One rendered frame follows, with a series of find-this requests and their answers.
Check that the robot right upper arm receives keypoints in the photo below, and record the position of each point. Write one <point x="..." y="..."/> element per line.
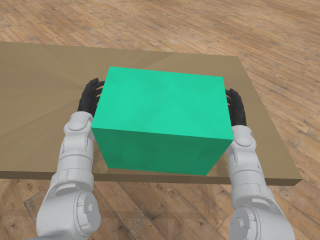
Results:
<point x="252" y="223"/>

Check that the robot right hand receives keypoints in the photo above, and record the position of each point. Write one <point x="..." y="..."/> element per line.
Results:
<point x="235" y="108"/>

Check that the left robot forearm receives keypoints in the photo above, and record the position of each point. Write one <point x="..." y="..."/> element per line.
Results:
<point x="74" y="169"/>

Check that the robot left upper arm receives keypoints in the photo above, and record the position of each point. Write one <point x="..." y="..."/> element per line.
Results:
<point x="73" y="216"/>

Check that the table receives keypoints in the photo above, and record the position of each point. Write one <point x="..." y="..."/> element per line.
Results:
<point x="41" y="86"/>

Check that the robot left hand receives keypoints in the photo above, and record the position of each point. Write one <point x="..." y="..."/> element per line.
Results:
<point x="89" y="99"/>

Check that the carton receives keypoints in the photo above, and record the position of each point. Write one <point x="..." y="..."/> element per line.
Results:
<point x="162" y="121"/>

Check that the right robot forearm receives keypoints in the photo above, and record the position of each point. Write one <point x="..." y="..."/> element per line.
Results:
<point x="246" y="175"/>

